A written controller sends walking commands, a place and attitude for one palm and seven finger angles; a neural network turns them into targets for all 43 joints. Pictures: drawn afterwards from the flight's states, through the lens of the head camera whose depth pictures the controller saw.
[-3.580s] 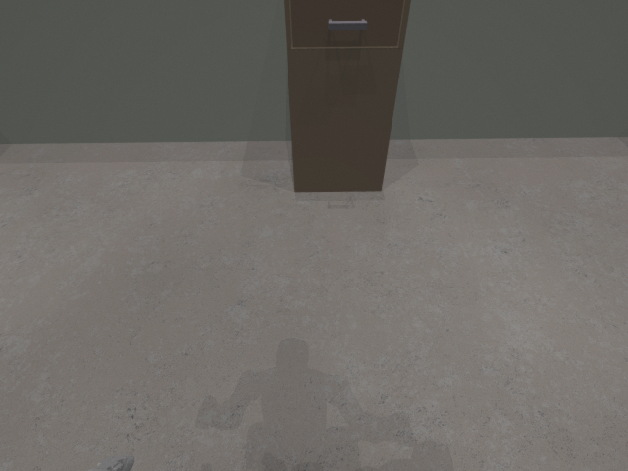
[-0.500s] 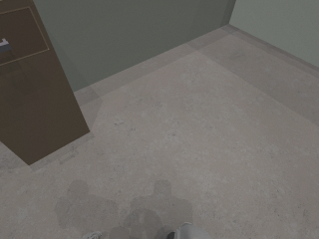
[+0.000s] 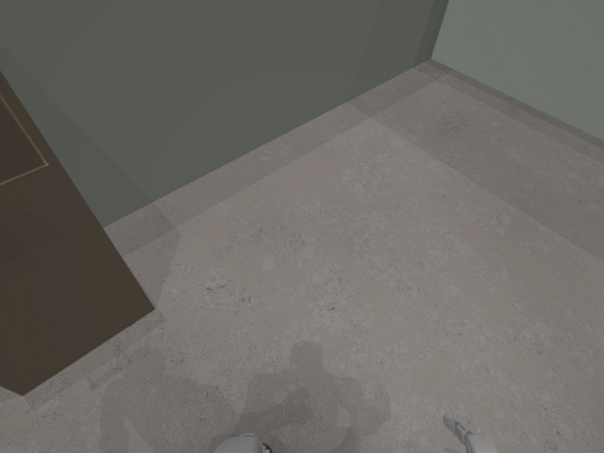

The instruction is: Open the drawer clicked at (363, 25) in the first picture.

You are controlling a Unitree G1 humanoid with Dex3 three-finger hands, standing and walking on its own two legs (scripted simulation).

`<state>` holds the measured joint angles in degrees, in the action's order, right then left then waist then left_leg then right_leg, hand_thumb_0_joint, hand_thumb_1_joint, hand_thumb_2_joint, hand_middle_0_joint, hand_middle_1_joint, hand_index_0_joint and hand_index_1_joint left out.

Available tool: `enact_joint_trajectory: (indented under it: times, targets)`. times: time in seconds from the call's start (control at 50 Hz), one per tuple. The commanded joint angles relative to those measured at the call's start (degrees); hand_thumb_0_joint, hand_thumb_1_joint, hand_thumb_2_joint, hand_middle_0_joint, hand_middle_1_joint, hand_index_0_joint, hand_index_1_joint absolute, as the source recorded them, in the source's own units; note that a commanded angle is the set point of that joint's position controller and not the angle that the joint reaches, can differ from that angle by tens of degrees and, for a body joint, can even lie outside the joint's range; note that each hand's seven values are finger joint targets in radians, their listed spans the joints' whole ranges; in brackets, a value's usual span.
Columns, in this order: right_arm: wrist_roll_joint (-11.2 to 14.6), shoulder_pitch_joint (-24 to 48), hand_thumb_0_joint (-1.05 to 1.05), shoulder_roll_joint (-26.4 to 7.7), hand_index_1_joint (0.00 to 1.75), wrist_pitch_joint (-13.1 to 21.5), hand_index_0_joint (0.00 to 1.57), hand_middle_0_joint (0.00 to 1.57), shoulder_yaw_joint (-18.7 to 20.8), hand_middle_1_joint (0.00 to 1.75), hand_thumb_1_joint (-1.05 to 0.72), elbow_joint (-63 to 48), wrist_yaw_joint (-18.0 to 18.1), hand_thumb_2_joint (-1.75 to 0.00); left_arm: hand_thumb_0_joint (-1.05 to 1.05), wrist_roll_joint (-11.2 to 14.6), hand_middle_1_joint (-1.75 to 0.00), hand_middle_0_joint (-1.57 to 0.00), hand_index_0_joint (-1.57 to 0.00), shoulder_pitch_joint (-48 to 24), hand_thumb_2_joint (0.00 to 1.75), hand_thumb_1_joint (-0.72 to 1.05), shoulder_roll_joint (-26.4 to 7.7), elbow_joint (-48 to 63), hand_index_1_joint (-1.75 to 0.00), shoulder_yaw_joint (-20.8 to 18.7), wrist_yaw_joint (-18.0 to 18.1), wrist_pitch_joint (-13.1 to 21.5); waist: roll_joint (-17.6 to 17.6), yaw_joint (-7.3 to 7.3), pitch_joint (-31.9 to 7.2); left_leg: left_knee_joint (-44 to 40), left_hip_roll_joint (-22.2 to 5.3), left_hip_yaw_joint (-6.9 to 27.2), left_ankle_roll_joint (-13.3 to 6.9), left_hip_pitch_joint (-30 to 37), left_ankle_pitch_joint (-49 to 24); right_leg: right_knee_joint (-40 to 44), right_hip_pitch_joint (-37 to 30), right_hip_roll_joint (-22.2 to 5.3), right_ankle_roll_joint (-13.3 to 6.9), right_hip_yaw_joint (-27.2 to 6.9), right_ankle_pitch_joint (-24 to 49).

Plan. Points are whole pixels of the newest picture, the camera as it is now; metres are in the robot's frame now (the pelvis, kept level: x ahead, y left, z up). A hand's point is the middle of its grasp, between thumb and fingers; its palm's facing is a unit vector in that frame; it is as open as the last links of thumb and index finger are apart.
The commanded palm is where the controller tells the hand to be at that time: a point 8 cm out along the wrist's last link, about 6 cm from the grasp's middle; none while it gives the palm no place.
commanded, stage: turn to face it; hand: left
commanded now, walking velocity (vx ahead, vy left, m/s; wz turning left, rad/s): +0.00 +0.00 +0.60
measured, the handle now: out of the picture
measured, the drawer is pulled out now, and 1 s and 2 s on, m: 0.00 0.00 0.00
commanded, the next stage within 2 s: take the last steps up to it in 1.48 s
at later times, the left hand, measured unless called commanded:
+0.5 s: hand (191, 422) +0.17 +0.19 -0.14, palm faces +0.21 -0.94 -0.27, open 7.4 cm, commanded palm none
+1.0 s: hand out of the picture -0.05 +0.14 -0.16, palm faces +0.57 -0.77 -0.27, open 7.4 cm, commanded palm none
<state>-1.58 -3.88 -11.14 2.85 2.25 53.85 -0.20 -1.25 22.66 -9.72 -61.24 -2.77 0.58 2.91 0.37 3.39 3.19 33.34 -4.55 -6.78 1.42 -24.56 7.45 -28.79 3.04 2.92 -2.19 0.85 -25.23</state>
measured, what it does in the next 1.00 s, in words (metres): steps on the spot, turning left: right foot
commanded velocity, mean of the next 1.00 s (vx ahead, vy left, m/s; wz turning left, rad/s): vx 0.00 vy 0.00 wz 0.59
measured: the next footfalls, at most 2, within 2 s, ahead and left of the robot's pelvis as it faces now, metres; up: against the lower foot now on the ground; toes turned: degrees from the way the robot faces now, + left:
right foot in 0.48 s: +0.14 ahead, -0.12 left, +0.00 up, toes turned +10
left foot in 1.02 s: +0.02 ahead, +0.08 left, +0.00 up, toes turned +42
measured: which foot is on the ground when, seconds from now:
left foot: down 0.00-0.50, up 0.52-1.00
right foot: down 0.00-0.02, up 0.04-0.46, down 0.48-1.00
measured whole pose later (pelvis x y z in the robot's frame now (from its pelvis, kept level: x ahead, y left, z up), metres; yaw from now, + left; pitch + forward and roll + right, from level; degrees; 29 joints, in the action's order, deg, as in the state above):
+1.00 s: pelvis +0.06 -0.04 +0.00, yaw +33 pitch +1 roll +1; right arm -0.9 -4.9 -15.0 -3.5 4.2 51.9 -1.3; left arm -2.0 17.2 -12.9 -54.7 -3.4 0.9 -1.9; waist -1.1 2.5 5.3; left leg 39.3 -3.1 -7.0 2.9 -17.6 20.8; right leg -35.3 13.7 -10.3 -0.2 20.9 -20.4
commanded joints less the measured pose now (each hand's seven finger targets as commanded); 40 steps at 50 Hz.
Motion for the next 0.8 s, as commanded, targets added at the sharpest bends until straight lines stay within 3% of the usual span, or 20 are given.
enact_joint_trajectory:
  times: [0.0, 0.02, 0.04, 0.06, 0.1, 0.16, 0.2, 0.28, 0.36, 0.42, 0.44, 0.46, 0.48, 0.5, 0.52, 0.54, 0.58, 0.62, 0.68, 0.78]
  targets:
    - [0.29, -24.59, 0.0, -13.1, 0.3, 0.5, 0.2, 0.2, 2.39, 0.3, -0.9, 4.35, 1.11, -0.9, 0.0, 1.84, -0.3, -0.2, -0.2, 4.39, 0.9, 0.9, -3.41, 2.74, -0.3, 0.41, 1.05, 1.4, 16.02, -8.62, -20.06, -4.63, -23.37, 24.46, -14.8, 40.81, -57.4, -41.04, 22.75, -1.01, 2.51, 1.5, -10.15]
    - [0.76, -21.0, 0.0, -10.91, 0.3, -0.19, 0.2, 0.2, 1.55, 0.3, -0.9, 3.78, 1.2, -0.9, 0.0, 1.34, -0.3, -0.2, -0.2, 3.18, 0.9, 0.9, -5.47, 2.68, -0.3, -0.2, 1.71, 0.72, 8.72, -7.16, -14.8, -7.3, -22.68, 22.23, -16.38, 33.82, -55.17, -43.62, 23.65, -3.9, 2.5, -2.29, -9.96]
    - [0.78, -17.09, 0.0, -8.73, 0.3, 0.29, 0.2, 0.2, 0.82, 0.3, -0.9, 3.73, 1.71, -0.9, 0.0, 0.93, -0.3, -0.2, -0.2, 0.53, 0.9, 0.9, -4.44, 2.18, -0.3, -0.03, 1.91, 0.28, 10.5, -5.98, -9.83, -10.06, -19.38, 19.56, -14.76, 26.49, -49.51, -42.4, 24.25, -5.56, 3.49, -2.66, -6.35]
    - [0.65, -14.0, 0.0, -6.89, 0.3, 0.22, 0.2, 0.2, 0.51, 0.3, -0.9, 3.05, 1.93, -0.9, 0.0, 0.62, -0.3, -0.2, -0.2, -1.8, 0.9, 0.9, -4.04, 2.64, -0.3, -0.22, 1.51, -0.22, 8.91, -4.93, -4.43, -12.17, -16.65, 17.78, -13.45, 20.01, -42.05, -40.92, 24.59, -6.94, 4.17, -1.74, -4.52]
    - [0.76, -10.33, 0.0, -5.28, 0.3, 0.09, 0.2, 0.2, 0.03, 0.3, -0.9, 2.57, 1.85, -0.9, 0.0, 0.45, -0.3, -0.2, -0.2, -3.57, 0.9, 0.9, -3.5, 3.12, -0.3, -0.34, 0.8, -1.6, 7.44, -2.76, 0.18, -14.85, -12.01, 13.65, -10.77, 10.78, -35.11, -34.97, 20.59, -8.14, 5.18, -0.5, -0.93]
    - [0.95, -9.79, 0.0, -6.68, 0.3, -0.63, 0.2, 0.2, 0.92, 0.3, -0.9, 1.76, 1.58, -0.9, 0.0, 0.49, -0.3, -0.2, -0.2, -2.25, 0.9, 0.9, -3.26, 3.6, -0.3, -1.08, 0.81, -3.25, 8.51, -1.76, -4.22, -16.05, -9.52, 12.76, -10.36, 10.36, -24.35, -32.74, 19.68, -7.27, 6.18, 0.89, 2.78]
    - [0.66, -10.61, 0.0, -6.89, 0.3, -1.29, 0.2, 0.2, 2.01, 0.3, -0.9, 0.76, 1.42, -0.9, 0.0, 0.14, -0.3, -0.2, -0.2, -4.46, 0.9, 0.9, -3.53, 5.18, -0.3, -1.76, 0.81, -3.85, 5.63, -2.42, -4.46, -17.25, -9.4, 15.41, -10.9, 9.32, -15.77, -31.73, 20.97, -7.2, 6.57, 0.93, 4.13]
    - [0.24, -10.72, 0.0, -9.16, 0.3, -2.39, 0.2, 0.2, 3.09, 0.3, -0.9, -0.01, 1.08, -0.9, 0.0, 0.24, -0.3, -0.2, -0.2, -10.71, 0.9, 0.9, -3.71, 8.8, -0.3, -2.1, 0.75, -4.43, 7.59, -3.89, -3.9, -17.55, -8.95, 19.72, -11.49, 9.85, -5.11, -25.06, 22.88, -6.87, 7.11, 0.72, 3.3]
    - [-0.07, -11.57, 0.0, -10.28, 0.3, -3.14, 0.2, 0.2, 3.87, 0.3, -0.9, -0.7, 1.01, -0.9, 0.0, 0.64, -0.3, -0.2, -0.2, -13.63, 0.9, 0.9, -4.05, 11.4, -0.3, -2.13, 0.85, -3.98, 10.1, -4.75, -4.9, -14.48, -8.15, 23.6, -11.43, 10.47, -9.74, -15.77, 18.92, -4.8, 6.56, 0.98, 1.48]
    - [0.32, -10.03, 0.0, -10.94, 0.3, -3.57, 0.2, 0.2, 4.45, 0.3, -0.9, -1.86, 0.87, -0.9, 0.0, 1.12, -0.3, -0.2, -0.2, -10.06, 0.9, 0.9, -5.13, 11.29, -0.3, -2.28, 1.13, -3.23, 8.35, -2.66, -6.93, -9.0, -6.24, 24.1, -9.34, 7.46, -13.21, -1.78, 9.16, -3.84, 6.09, 1.21, 8.53]
    - [0.74, -9.77, 0.0, -10.0, 0.3, -3.64, 0.2, 0.2, 4.51, 0.3, -0.9, -2.28, 0.67, -0.9, 0.0, 1.03, -0.3, -0.2, -0.2, -8.28, 0.9, 0.9, -6.71, 11.09, -0.3, -2.5, 1.36, -2.77, 5.19, -1.71, -7.98, -5.53, -3.65, 22.47, -6.65, 3.47, -8.73, 6.75, 2.36, -5.9, 5.69, -0.05, 14.18]
    - [1.39, -11.24, 0.0, -6.24, 0.3, -3.7, 0.2, 0.2, 4.01, 0.3, -0.9, -3.02, 0.28, -0.9, 0.0, 0.1, -0.3, -0.2, -0.2, -6.93, 0.9, 0.9, -11.79, 11.26, -0.3, -3.33, 1.87, -2.2, -8.46, -1.38, -9.43, 5.21, 2.61, 14.97, -1.96, -7.03, 7.03, 13.36, -7.13, -18.78, 2.44, -11.22, 15.49]
    - [0.88, -10.6, 0.0, -4.75, 0.3, -3.85, 0.2, 0.2, 3.83, 0.3, -0.9, -4.77, 0.47, -0.9, 0.0, -0.12, -0.3, -0.2, -0.2, -7.04, 0.9, 0.9, -15.77, 12.16, -0.3, -3.77, 1.92, -2.38, -19.08, -1.31, -7.35, 18.56, 7.9, 7.05, 1.3, -12.44, 26.41, 14.03, -2.54, -31.69, -3.67, -20.97, 24.76]
    - [0.51, -9.97, 0.0, -7.23, 0.3, -4.52, 0.2, 0.2, 4.58, 0.3, -0.9, -4.68, 0.44, -0.9, 0.0, 0.15, -0.3, -0.2, -0.2, -8.91, 0.9, 0.9, -14.79, 13.07, -0.3, -3.37, 2.0, -2.83, -11.8, -1.82, -5.66, 28.47, 5.14, 9.65, 0.81, -9.64, 25.9, 13.5, 5.36, -32.46, -6.35, -17.5, 25.14]
    - [0.17, -11.11, 0.0, -7.34, 0.3, -5.58, 0.2, 0.2, 4.7, 0.3, -0.9, -2.89, 0.07, -0.9, 0.0, 0.28, -0.3, -0.2, -0.2, -13.55, 0.9, 0.9, -11.12, 13.83, -0.3, -3.01, 2.15, -2.32, -13.07, -4.19, -2.51, 32.79, 3.03, 11.51, 0.98, -8.94, 21.26, 14.77, 10.12, -27.77, -4.52, -12.41, 20.67]
    - [0.1, -12.02, 0.0, -6.39, 0.3, -6.16, 0.2, 0.2, 4.71, 0.3, -0.9, -1.69, -0.24, -0.9, 0.0, 0.34, -0.3, -0.2, -0.2, -16.14, 0.9, 0.9, -10.06, 14.53, -0.3, -2.35, 1.94, -2.54, -10.29, -5.66, 0.09, 36.65, 2.62, 9.77, 1.52, -8.94, 17.25, 14.48, 12.29, -24.26, -3.02, -8.21, 17.79]
    - [0.06, -13.28, 0.0, -5.7, 0.3, -6.2, 0.2, 0.2, 4.32, 0.3, -0.9, -0.97, -0.8, -0.9, 0.0, 0.48, -0.3, -0.2, -0.2, -16.14, 0.9, 0.9, -8.13, 14.7, -0.3, -1.55, 1.57, -2.26, -9.67, -6.01, 0.5, 38.7, 2.2, 7.56, 2.41, -9.99, 12.32, 11.95, 9.85, -20.41, -1.71, -0.79, 23.08]
    - [0.24, -12.22, 0.0, -5.48, 0.3, -6.19, 0.2, 0.2, 4.1, 0.3, -0.9, -1.25, -0.97, -0.9, 0.0, 0.39, -0.3, -0.2, -0.2, -13.26, 0.9, 0.9, -8.44, 13.95, -0.3, -1.57, 1.66, -1.88, -9.37, -5.07, -1.75, 37.16, 1.76, 6.67, 3.26, -10.55, 11.47, 10.09, 4.63, -20.48, -2.03, 1.78, 30.72]
    - [0.21, -8.09, 0.0, -6.08, 0.3, -6.57, 0.2, 0.2, 3.89, 0.3, -0.9, -2.56, -0.98, -0.9, 0.0, 0.26, -0.3, -0.2, -0.2, -8.87, 0.9, 0.9, -9.44, 12.81, -0.3, -1.76, 1.63, -2.04, -10.05, -2.85, -2.6, 34.08, 1.27, 5.74, 3.96, -10.97, 12.75, 9.52, 0.95, -21.92, -3.21, 2.07, 32.84]
    - [0.49, -2.65, 0.0, -5.91, 0.3, -6.48, 0.2, 0.2, 3.15, 0.3, -0.9, -4.21, -1.12, -0.9, 0.0, -0.25, -0.3, -0.2, -0.2, -5.41, 0.9, 0.9, -11.29, 11.74, -0.3, -2.12, 1.6, -2.39, -10.32, -1.31, -2.99, 26.06, 0.79, 3.71, 3.72, -8.86, 15.75, 8.14, -1.45, -24.16, -4.5, 3.99, 37.42]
